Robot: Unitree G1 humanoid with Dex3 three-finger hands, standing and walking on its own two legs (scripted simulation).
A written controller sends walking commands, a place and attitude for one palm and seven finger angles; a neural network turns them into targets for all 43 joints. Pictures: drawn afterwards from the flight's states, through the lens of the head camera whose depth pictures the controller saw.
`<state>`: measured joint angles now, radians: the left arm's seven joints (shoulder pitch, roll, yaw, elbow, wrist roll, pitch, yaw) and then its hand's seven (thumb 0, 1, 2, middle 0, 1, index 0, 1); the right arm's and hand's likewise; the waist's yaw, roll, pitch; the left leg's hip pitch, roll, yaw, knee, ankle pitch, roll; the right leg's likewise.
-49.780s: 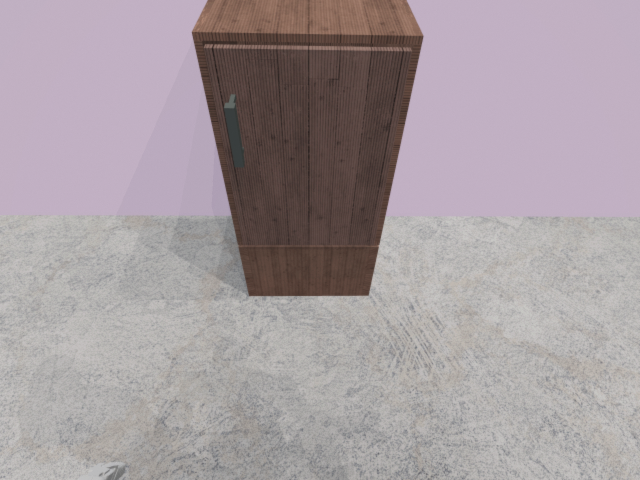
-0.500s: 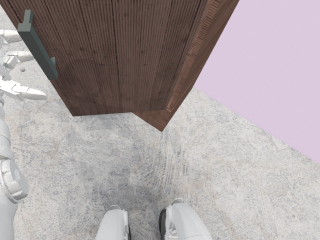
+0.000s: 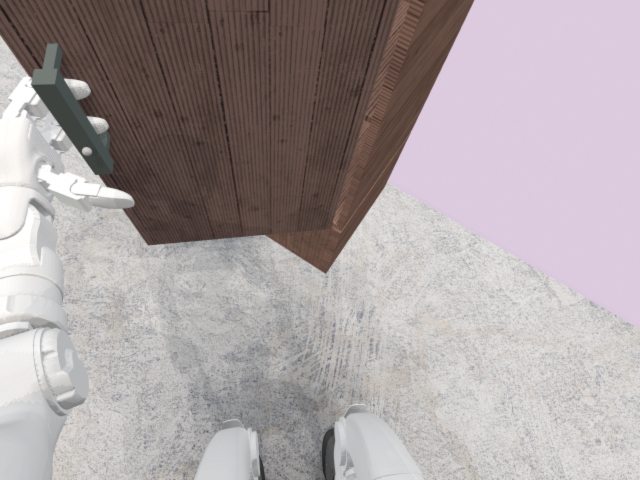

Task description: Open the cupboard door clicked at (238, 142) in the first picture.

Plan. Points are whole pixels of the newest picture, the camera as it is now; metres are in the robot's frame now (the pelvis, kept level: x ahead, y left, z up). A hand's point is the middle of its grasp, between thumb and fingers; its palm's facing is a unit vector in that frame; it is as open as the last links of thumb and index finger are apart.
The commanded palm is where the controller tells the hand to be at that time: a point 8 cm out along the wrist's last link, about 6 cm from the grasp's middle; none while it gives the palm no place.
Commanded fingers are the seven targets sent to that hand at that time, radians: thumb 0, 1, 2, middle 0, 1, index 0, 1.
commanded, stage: slide the fingers in behind the handle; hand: left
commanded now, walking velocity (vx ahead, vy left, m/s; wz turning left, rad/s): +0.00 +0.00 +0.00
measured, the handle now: (80, 115) +0.54 +0.26 +0.06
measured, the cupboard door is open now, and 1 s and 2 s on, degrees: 41 41 61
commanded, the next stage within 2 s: close the thumb around the handle in 0.56 s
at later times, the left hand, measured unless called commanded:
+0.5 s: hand (99, 156) +0.48 +0.23 +0.06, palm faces +0.09 -1.00 -0.02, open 14.1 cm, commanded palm +0.46 +0.27 +0.06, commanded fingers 0.00 -0.50 0.30 -0.30 -1.20 -0.30 -1.20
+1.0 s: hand (103, 151) +0.49 +0.23 +0.05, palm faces +0.08 -1.00 -0.02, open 10.7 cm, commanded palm +0.47 +0.27 +0.06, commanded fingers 0.00 0.51 0.73 -0.37 -1.31 -0.37 -1.31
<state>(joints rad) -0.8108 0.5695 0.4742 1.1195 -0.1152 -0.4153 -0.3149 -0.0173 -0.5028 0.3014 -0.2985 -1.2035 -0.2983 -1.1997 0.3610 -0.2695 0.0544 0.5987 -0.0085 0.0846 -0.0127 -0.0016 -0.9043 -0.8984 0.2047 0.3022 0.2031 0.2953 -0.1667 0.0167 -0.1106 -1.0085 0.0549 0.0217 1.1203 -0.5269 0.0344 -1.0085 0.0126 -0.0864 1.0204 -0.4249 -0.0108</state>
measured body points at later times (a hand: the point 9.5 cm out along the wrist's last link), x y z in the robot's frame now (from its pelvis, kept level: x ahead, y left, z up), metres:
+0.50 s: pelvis +0.00 -0.01 +0.00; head +0.13 +0.02 +0.43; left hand +0.47 +0.28 +0.06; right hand +0.02 -0.27 -0.11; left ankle -0.01 +0.09 -0.66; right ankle +0.03 -0.12 -0.66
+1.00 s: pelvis +0.00 +0.00 +0.00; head +0.14 +0.02 +0.42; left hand +0.48 +0.28 +0.06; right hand +0.01 -0.27 -0.11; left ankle -0.01 +0.09 -0.66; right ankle +0.03 -0.12 -0.66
